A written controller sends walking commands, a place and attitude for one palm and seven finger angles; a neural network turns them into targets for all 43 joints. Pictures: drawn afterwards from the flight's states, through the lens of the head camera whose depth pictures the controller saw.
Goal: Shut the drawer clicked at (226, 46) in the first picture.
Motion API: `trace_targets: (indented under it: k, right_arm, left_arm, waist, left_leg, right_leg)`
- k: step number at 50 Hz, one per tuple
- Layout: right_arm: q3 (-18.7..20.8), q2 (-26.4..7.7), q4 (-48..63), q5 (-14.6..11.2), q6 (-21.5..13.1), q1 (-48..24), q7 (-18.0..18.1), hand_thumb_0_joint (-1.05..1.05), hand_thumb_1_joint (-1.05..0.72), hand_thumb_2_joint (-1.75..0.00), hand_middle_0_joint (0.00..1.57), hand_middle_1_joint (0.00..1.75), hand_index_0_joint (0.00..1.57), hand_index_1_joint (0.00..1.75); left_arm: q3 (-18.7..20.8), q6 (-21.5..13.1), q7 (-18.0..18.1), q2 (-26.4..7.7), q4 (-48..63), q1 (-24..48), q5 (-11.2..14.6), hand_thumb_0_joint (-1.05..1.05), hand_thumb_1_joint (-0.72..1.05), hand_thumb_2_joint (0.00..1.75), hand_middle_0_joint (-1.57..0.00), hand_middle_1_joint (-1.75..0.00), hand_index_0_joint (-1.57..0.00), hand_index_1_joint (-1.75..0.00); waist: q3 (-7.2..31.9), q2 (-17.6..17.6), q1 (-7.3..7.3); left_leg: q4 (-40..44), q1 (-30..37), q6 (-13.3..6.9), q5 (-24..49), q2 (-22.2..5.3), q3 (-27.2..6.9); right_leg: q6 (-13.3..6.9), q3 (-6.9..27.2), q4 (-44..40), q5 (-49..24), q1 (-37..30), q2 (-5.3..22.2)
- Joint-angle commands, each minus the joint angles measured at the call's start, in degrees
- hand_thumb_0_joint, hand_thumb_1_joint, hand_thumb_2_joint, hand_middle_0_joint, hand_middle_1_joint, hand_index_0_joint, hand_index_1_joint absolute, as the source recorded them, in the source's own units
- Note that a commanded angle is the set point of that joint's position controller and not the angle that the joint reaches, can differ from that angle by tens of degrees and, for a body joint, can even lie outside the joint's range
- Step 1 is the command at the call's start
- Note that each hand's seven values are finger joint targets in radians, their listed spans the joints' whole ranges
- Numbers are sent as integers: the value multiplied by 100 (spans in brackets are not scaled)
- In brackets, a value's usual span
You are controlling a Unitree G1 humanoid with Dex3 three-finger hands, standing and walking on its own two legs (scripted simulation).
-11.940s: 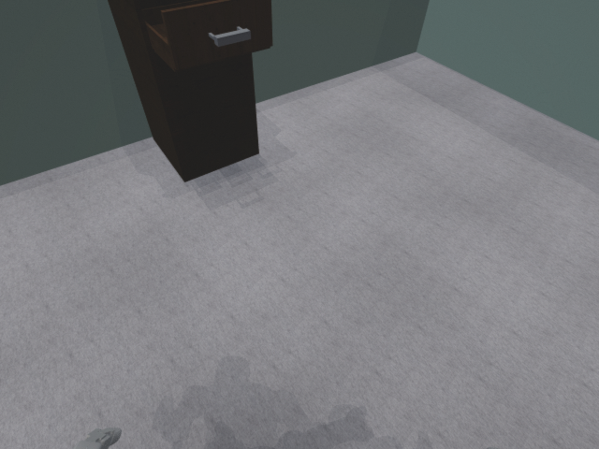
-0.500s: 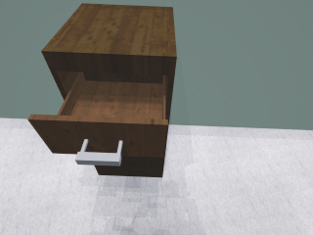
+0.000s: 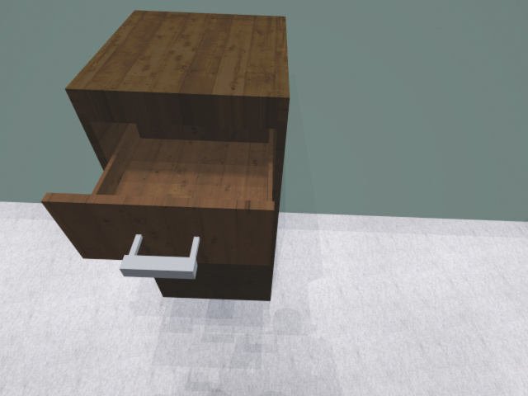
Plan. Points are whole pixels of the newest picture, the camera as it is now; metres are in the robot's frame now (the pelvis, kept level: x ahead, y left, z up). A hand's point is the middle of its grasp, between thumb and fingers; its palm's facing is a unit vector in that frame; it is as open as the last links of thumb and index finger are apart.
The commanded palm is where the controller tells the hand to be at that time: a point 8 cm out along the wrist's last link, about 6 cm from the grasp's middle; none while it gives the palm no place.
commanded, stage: raise the hand and make a fist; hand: left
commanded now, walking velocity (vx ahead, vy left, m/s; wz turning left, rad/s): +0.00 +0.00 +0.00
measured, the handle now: (163, 254) +0.35 +0.21 -0.02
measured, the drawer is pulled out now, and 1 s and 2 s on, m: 0.22 0.22 0.22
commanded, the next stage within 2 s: bring the fist close to the handle in 2.00 s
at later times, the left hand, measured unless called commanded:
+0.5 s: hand (191, 385) +0.15 +0.11 -0.02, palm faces -0.02 -1.00 +0.02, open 6.0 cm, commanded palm +0.10 +0.21 -0.03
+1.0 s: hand (148, 352) +0.17 +0.17 +0.02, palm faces +0.12 -0.99 -0.06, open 3.6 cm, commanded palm +0.11 +0.22 +0.02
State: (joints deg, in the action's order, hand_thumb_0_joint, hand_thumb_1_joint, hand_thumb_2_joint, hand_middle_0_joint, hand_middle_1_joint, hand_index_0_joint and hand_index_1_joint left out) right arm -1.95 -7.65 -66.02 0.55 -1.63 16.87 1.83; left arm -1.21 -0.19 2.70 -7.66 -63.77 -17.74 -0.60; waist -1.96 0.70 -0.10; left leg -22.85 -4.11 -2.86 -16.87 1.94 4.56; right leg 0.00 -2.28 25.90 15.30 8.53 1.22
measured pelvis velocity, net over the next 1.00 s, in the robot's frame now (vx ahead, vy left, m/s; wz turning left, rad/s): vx -0.04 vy -0.04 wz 0.02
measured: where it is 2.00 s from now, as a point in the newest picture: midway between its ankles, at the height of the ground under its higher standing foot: outside the picture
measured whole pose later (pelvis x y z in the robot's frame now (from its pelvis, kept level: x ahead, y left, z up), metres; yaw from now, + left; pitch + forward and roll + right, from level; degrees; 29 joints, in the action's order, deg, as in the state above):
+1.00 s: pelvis -0.04 -0.04 -0.05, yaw +1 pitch +9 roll +0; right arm -0.2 -11.6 -34.1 -2.3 -13.4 17.3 2.9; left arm 13.7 -14.4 -12.3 -12.3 4.5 -25.0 17.1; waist 5.2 -1.3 1.5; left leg -50.7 -33.3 0.0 -26.1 -1.1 2.2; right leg -3.2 -4.8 50.6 23.5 36.0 -0.2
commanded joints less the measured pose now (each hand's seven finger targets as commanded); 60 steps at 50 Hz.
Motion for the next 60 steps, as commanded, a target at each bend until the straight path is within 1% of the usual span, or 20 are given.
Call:
trace_targets:
  k: [1, 4, 5, 6, 7, 8, 9, 14, 16, 18, 20, 23, 28, 32, 36, 39, 43, 49, 54, 60]
  right_arm:
    - [103, -541, 87, -21, -47, 439, 54, 0, -90, -90, 20, 30, 20, 30]
    - [102, -527, 70, -22, -50, 452, 57, 0, -90, -90, 20, 30, 20, 30]
    - [152, -770, 508, -74, -107, -25, 2, 0, -90, -90, 20, 30, 20, 30]
    - [366, -1729, 2533, -287, -942, 186, 225, 0, -90, -90, 20, 30, 20, 30]
    - [159, -1146, 2236, -195, -1449, -401, 329, 0, -90, -90, 20, 30, 20, 30]
    - [313, -1172, 1909, -223, -1622, -299, 318, 0, -90, -90, 20, 30, 20, 30]
    - [300, -908, 1888, -328, -1615, -65, 233, 0, -90, -90, 20, 30, 20, 30]
    - [447, -1422, 3028, -151, -1943, -387, 178, 0, -90, -90, 20, 30, 20, 30]
    - [526, -1389, 3361, -126, -1981, -637, 70, 0, -90, -90, 20, 30, 20, 30]
    - [648, -1421, 3675, -120, -1897, -810, -120, 0, -90, -90, 20, 30, 20, 30]
    - [699, -1502, 4127, -114, -1726, -1076, -224, 0, -90, -90, 20, 30, 20, 30]
    - [665, -1330, 4595, -204, -1307, -1226, -216, 0, -90, -90, 20, 30, 20, 30]
    - [584, -1102, 4744, -192, -1265, -801, -41, 0, -90, -90, 20, 30, 20, 30]
    - [452, -1164, 4310, -215, -1619, -658, 88, 0, -90, -90, 20, 30, 20, 30]
    - [368, -1424, 4102, -372, -1816, -617, 263, 0, -90, -90, 20, 30, 20, 30]
    - [355, -1481, 4239, -463, -1731, -739, 334, 0, -90, -90, 20, 30, 20, 30]
    - [343, -1189, 4415, -380, -1552, -1067, 330, 0, -90, -90, 20, 30, 20, 30]
    - [494, -984, 4271, -269, -1588, -831, 82, 0, -90, -90, 20, 30, 20, 30]
    - [510, -1262, 4253, -312, -1790, -741, 94, 0, -90, -90, 20, 30, 20, 30]
    - [430, -1282, 4214, -299, -2034, -542, 186, 0, -90, -90, 20, 30, 20, 30]
  left_arm:
    - [97, -94, 6, -500, 112, -431, 19, 0, 90, 90, -20, -30, -20, -30]
    - [96, -93, 9, -480, 117, -435, 18, 0, 90, 90, -20, -30, -20, -30]
    - [110, -270, 208, -722, -59, -570, -85, 0, 90, 90, -20, -30, -20, -30]
    - [659, -1384, 127, -1775, 8880, 3317, 1121, 0, 90, 90, -22, -32, -22, -32]
    - [502, -946, 357, -1288, 7415, 1236, 647, 0, 90, 90, -24, -34, -24, -34]
    - [255, -626, 646, -895, 6810, 904, 734, 0, 90, 90, -26, -37, -26, -37]
    - [-409, -31, 589, 250, 5764, -570, 718, 0, 90, 90, -28, -39, -28, -39]
    - [-198, -1117, 43, 74, 6460, -238, 800, 0, 90, 90, -38, -50, -38, -50]
    - [39, -1863, -489, 258, 5584, -1207, 1059, 0, 90, 90, -42, -54, -42, -54]
    - [930, -2600, -1131, -345, 5424, -2123, 1308, 0, 90, 90, -46, -58, -46, -58]
    - [1674, -3074, -1706, -1060, 5444, -1979, 1444, 0, 90, 90, -50, -62, -50, -62]
    - [1723, -2795, -1677, -1264, 6410, -1675, 1307, 0, 90, 90, -56, -69, -56, -69]
    - [1695, -3248, -1105, -1336, 8546, 80, 1462, 0, 90, 90, -66, -80, -66, -80]
    - [956, -3913, -1541, -1004, 8554, 508, 1542, 0, 90, 90, -74, -88, -74, -88]
    - [748, -3279, -2461, -1216, 7295, 593, 1727, 0, 90, 90, -82, -97, -82, -97]
    - [1302, -2183, -2693, -1594, 6682, 181, 1800, 0, 90, 90, -88, -104, -88, -104]
    - [2364, -1418, -2039, -1788, 7248, -361, 2112, 0, 90, 90, -96, -112, -96, -112]
    - [2075, -2112, -1346, -1254, 8224, -1546, 1737, 0, 90, 90, -108, -125, -108, -125]
    - [1310, -2293, -1946, -972, 8273, -1310, 1712, 0, 90, 90, -118, -136, -118, -136]
    - [1447, -2363, -1735, -1229, 9178, -831, 1742, 0, 90, 90, -130, -149, -130, -149]
  waist:
    - [-316, -59, -12]
    - [-309, -101, -16]
    - [-467, -22, -109]
    - [2398, -1196, 504]
    - [2203, -1861, 71]
    - [1712, -1725, 156]
    - [1000, -871, 198]
    - [39, 1546, 363]
    - [-183, 2099, 28]
    - [288, 1386, -396]
    - [744, 679, -443]
    - [1139, -368, -603]
    - [1764, -515, -66]
    - [1527, -520, 479]
    - [1099, 243, 624]
    - [1381, 382, 230]
    - [2062, 414, -389]
    - [1895, 213, -361]
    - [1186, 116, 107]
    - [1788, -501, 20]
  left_leg:
    - [454, -461, -3, 1473, -791, -669]
    - [463, -448, -4, 1523, -807, -671]
    - [-693, -975, 212, 3198, -902, -552]
    - [-140, 716, 312, 3513, -369, -700]
    - [97, 783, 376, 4314, -654, -532]
    - [99, 342, 541, 3729, -635, -552]
    - [95, -132, 437, 3023, -665, -644]
    - [-883, -1804, 172, 293, -219, -741]
    - [-1353, -2721, 225, -420, -148, -617]
    - [-1715, -3024, 349, -347, -7, -368]
    - [-2180, -3384, 372, -242, 120, -170]
    - [-2347, -3635, 286, -307, 194, -16]
    - [-2841, -3604, 146, -395, -35, -309]
    - [-3247, -3611, 89, -468, -166, -479]
    - [-3243, -3991, 46, -926, -202, -561]
    - [-2952, -3967, 47, -803, -130, -537]
    - [-2582, -3601, 152, -72, -74, -568]
    - [-2177, -3076, 186, 1002, -157, -488]
    - [-2154, -2889, 111, 538, -161, -507]
    - [-1953, -2157, 148, 710, -212, -711]
  right_leg:
    - [-234, 476, -339, -1297, 5, 505]
    - [-233, 468, -345, -1263, 18, 491]
    - [-95, 498, -120, -3506, 249, 757]
    - [-130, 218, 259, -2628, -214, 138]
    - [-245, 64, 612, -871, 146, -22]
    - [-157, -99, 742, -149, 567, -20]
    - [-95, -197, 647, 29, 923, -16]
    - [-81, -336, 384, 533, 1832, -87]
    - [-63, -267, 720, 1387, 2426, -61]
    - [-198, -20, 1051, 1237, 2106, -24]
    - [-262, 232, 1439, 747, 1812, 79]
    - [-276, 512, 1655, 668, 1692, 120]
    - [-181, 956, 1716, 1147, 2089, 66]
    - [-116, 950, 1641, 1249, 2668, 51]
    - [0, 1092, 1239, 2015, 2632, 91]
    - [55, 1150, 1013, 2115, 2047, 224]
    - [95, 940, 1173, 982, 1050, 297]
    - [58, 307, 1750, -1537, 961, 96]
    - [19, 154, 1455, -513, 1802, 0]
    - [-102, -126, 1583, -326, 1729, -101]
